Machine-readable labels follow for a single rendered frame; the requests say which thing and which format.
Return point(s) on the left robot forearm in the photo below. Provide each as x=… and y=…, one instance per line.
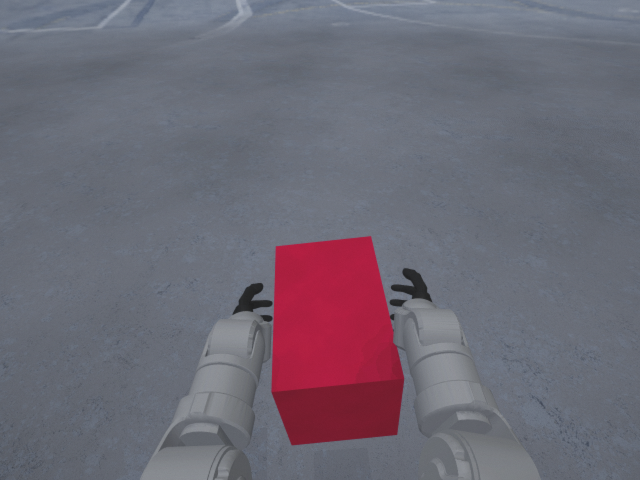
x=218, y=409

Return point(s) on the carton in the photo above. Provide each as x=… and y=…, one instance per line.
x=336, y=373

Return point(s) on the right robot forearm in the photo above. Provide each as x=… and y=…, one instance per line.
x=449, y=391

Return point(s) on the right robot upper arm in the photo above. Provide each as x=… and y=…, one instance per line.
x=460, y=455

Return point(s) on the robot right hand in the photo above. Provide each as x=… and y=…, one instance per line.
x=419, y=290

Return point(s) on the robot left hand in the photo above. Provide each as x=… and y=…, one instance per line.
x=245, y=303

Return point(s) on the left robot upper arm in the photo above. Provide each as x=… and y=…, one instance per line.
x=211, y=462

